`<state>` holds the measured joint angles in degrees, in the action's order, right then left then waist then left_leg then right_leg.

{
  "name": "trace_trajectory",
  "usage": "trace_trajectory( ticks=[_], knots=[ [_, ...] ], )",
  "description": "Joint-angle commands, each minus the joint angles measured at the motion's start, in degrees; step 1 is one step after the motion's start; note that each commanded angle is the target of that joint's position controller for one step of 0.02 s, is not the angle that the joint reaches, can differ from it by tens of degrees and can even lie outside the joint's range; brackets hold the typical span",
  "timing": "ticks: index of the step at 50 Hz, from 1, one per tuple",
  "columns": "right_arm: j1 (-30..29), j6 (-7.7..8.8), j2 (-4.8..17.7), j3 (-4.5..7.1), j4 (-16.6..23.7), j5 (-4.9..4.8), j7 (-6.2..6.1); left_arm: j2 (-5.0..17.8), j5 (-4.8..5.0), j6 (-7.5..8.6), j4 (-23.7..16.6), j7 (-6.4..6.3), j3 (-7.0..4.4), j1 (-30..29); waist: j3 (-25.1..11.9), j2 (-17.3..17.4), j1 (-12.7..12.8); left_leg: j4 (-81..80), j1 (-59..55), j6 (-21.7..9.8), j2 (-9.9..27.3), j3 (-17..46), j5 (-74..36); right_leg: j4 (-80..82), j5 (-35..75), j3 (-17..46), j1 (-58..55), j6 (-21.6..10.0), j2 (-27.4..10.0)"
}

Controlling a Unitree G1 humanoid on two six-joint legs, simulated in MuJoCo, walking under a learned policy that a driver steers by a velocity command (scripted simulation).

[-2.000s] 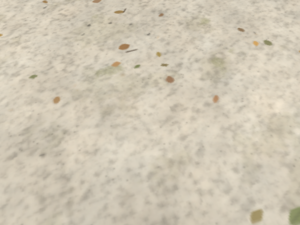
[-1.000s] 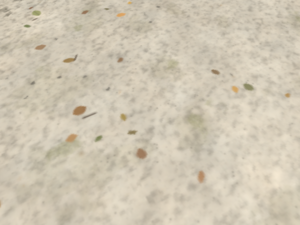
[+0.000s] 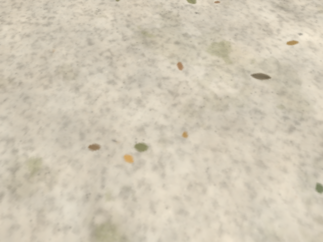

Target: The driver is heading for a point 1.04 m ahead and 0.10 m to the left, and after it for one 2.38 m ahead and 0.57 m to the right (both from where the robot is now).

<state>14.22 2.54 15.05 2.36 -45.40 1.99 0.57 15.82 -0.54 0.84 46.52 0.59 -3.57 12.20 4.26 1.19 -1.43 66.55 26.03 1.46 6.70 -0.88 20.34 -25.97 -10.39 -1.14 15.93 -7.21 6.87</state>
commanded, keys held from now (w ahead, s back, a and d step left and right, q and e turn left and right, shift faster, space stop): w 1.00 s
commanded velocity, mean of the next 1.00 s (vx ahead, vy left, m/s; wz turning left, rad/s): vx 0.50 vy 0.00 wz -0.13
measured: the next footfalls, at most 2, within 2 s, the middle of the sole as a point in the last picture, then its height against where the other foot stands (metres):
left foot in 0.40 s outside the picture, level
right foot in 0.92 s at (193, 189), level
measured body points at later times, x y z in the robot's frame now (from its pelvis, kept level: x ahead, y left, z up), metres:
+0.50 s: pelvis +0.29 +0.04 -0.01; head +0.32 +0.05 +0.44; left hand +0.32 +0.31 -0.15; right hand +0.41 -0.23 -0.11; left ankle +0.36 +0.11 -0.74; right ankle +0.13 -0.05 -0.64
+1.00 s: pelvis +0.56 -0.02 -0.01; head +0.59 -0.04 +0.44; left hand +0.74 +0.21 -0.11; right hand +0.52 -0.27 -0.16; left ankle +0.42 +0.11 -0.66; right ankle +0.63 -0.10 -0.74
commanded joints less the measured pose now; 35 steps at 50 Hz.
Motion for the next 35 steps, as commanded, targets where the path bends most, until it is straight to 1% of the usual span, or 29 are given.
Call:
trace_trajectory(
  ticks=[1,3,5,8,12,14,15,16,17,18,19,20,21,22,23,24,25,26,27,29,30,32,35],
  knots=[
    [5.29,-1.33,5.13,1.3,2.03,0.79,0.52,6.83,0.54,2.12,-2.44,-0.24,-1.6,2.31,-6.06,-2.6,-0.99,-3.37,5.61,0.98,1.03,0.67,-3.12,13.0,20.14,15.39,-7.74,-9.01,-14.3],
    [1.73,-1.68,4.4,1.14,2.94,0.59,0.78,7.3,0.35,2.64,-1.32,-0.02,-1.67,4.84,-4.21,-2.88,0.06,-7.79,7.65,1.3,1.13,0.07,-7.74,15.41,17.59,14.65,-6.75,-8.43,-13.78],
    [-3.09,-1.66,4.3,1.07,4.24,0.51,0.82,6.85,0.35,2.88,-0.04,0.02,-1.43,7.76,-2.18,-3.2,1.82,-13.23,10.97,1.3,1.27,0.08,-12.47,16.82,16.9,14.64,-8.51,-7.39,-13.74],
    [-8.06,-1.38,4.24,0.94,5.51,0.2,1.01,6.85,0.42,3.24,1.43,-0.14,-1.2,10.95,-1.58,-3.81,3.78,-19.96,13.22,0.57,0.5,0.11,-18.2,16.62,19.11,14.03,-13.15,-5.8,-14.0],
    [-14.74,-0.86,3.96,0.48,7.75,-0.14,1.36,7.04,-0.06,3.46,3.37,-0.69,-0.87,14.75,-0.07,-3.8,6.09,-27.03,14.26,-1.09,-1.57,-1.12,-20.19,15.35,23.33,13.55,-18.79,-5.18,-15.22],
    [-16.79,-0.53,4.09,0.37,8.8,-0.29,1.51,7.28,-0.41,3.44,4.27,-1.1,-0.73,15.81,0.82,-4.21,6.35,-30.3,13.1,-2.41,-2.8,-1.54,-18.77,14.45,25.87,13.77,-20.94,-4.88,-16.32],
    [-16.61,-0.35,4.33,0.41,9.0,-0.33,1.52,7.63,-0.58,3.43,4.64,-1.35,-0.74,15.71,1.1,-4.51,5.8,-31.78,11.62,-3.28,-3.45,-1.62,-17.31,13.77,28.2,13.75,-21.66,-4.5,-16.99],
    [-15.05,-0.14,4.6,0.51,8.71,-0.37,1.44,8.04,-0.69,3.45,4.83,-1.57,-0.76,14.87,0.99,-4.8,4.63,-33.4,8.46,-4.28,-4.35,-1.87,-15.4,12.44,32.24,13.2,-21.68,-3.79,-17.27],
    [-11.6,0.06,5.11,0.8,7.66,-0.45,1.12,8.55,-0.75,3.56,4.82,-1.72,-0.78,13.54,-0.25,-5.17,2.78,-34.86,2.78,-5.32,-6.02,-2.44,-13.12,9.46,40.07,12.23,-21.12,-2.75,-16.93],
    [-6.26,0.28,6.12,1.34,5.92,-0.56,0.52,9.23,-0.93,3.63,5.03,-1.72,-0.89,12.86,-3.15,-5.4,0.5,-35.59,-4.36,-6.37,-8.23,-3.29,-10.71,3.49,48.54,11.41,-20.88,-1.95,-16.24],
    [2.56,0.77,7.11,1.95,3.09,-0.44,-0.22,9.36,-0.89,3.62,5.18,-1.52,-0.85,11.97,-7.92,-3.59,-3.73,-39.13,-15.32,-7.79,-8.92,-3.65,-12.55,-7.13,49.67,9.15,-18.63,-0.95,-13.95],
    [12.02,1.23,10.4,2.87,1.26,0.7,-1.14,7.5,-0.55,3.97,4.05,-1.32,-0.17,12.09,-14.55,0.1,-7.31,-39.96,-29.99,-10.44,0.4,6.11,-8.11,-22.25,34.84,7.56,-8.86,-0.13,-11.27],
    [15.77,1.15,17.35,4.67,0.66,1.62,-1.06,2.05,1.59,3.99,3.42,-0.95,0.7,19.56,-21.68,14.04,-4.47,-44.52,-44.7,-19.05,16.9,35.0,-4.6,-44.97,-4.92,3.07,10.42,2.94,0.33],
    [11.54,0.49,12.66,3.71,0.37,-0.66,-0.25,6.52,-0.6,3.97,4.18,-1.12,-0.03,16.81,-18.37,7.5,-3.09,-50.78,-39.61,-18.81,16.32,43.27,-2.55,-49.89,-16.66,8.44,16.56,1.86,-0.43],
    [5.06,0.44,9.36,2.87,1.38,-1.25,-0.03,6.48,-0.79,3.82,3.28,-0.86,-0.22,12.6,-8.87,3.2,-0.69,-51.13,-30.69,-17.76,14.65,32.61,-1.18,-49.62,-12.18,8.36,18.39,1.8,-4.11],
    [2.0,0.75,6.21,2.05,1.54,-0.99,0.26,5.61,-0.87,3.88,2.71,-0.45,0.23,9.54,-5.31,-0.35,-0.16,-52.81,-24.59,-16.41,11.87,25.84,-5.46,-46.53,-8.95,7.5,17.45,1.88,-6.35],
    [1.36,1.12,5.02,1.56,0.86,-0.88,0.19,4.68,-0.97,3.43,2.53,-0.13,0.32,8.55,-3.09,0.7,0.99,-54.15,-20.72,-14.7,9.11,20.25,-9.84,-43.4,-7.9,6.56,16.03,2.1,-8.04],
    [1.23,1.44,4.08,1.15,-0.11,-1.03,0.07,4.11,-1.54,2.7,2.61,0.21,0.54,9.16,-2.52,2.39,2.3,-55.45,-17.6,-13.3,6.83,16.15,-13.24,-40.94,-7.1,5.86,13.59,2.72,-9.12],
    [2.14,1.93,4.2,1.09,-0.88,-1.07,0.12,3.37,-1.75,2.11,3.14,0.55,0.73,9.92,-3.02,3.26,2.68,-56.06,-16.7,-13.18,6.08,14.05,-16.89,-39.97,-6.41,4.98,12.16,3.24,-9.25],
    [4.53,2.73,5.14,1.36,-2.52,-1.52,0.3,2.56,-1.87,1.57,2.86,0.99,1.01,8.61,-2.86,3.1,2.97,-57.44,-16.88,-13.84,5.42,11.21,-21.54,-37.59,-4.72,3.46,13.91,4.23,-10.16],
    [5.3,2.88,5.67,1.5,-3.13,-1.61,0.34,2.35,-1.87,1.44,2.2,1.15,1.16,6.4,-2.17,2.93,2.8,-58.51,-17.27,-14.05,5.2,10.02,-21.75,-35.7,-2.96,2.71,16.02,4.79,-10.97],
    [7.12,2.86,5.52,1.43,-4.31,-1.69,0.35,2.08,-1.84,1.39,0.47,1.33,1.47,0.85,-0.63,2.63,1.77,-59.94,-18.45,-13.92,4.25,7.85,-22.93,-30.24,1.14,1.28,19.73,5.91,-12.28],
    [9.14,2.78,5.32,1.29,-5.76,-1.83,0.41,0.76,-1.44,1.66,-1.65,1.6,2.26,-6.4,0.17,2.72,0.16,-59.85,-19.25,-12.59,2.2,4.27,-26.44,-18.88,7.27,-0.84,18.94,6.82,-12.02]
  ],
)
Keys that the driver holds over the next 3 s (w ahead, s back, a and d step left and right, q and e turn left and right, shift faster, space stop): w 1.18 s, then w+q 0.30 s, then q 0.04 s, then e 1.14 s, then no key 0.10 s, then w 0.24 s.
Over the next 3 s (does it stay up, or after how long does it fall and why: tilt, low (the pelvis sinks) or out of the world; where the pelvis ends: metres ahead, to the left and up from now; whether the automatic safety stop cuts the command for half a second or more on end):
stays up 1.00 0.00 0.01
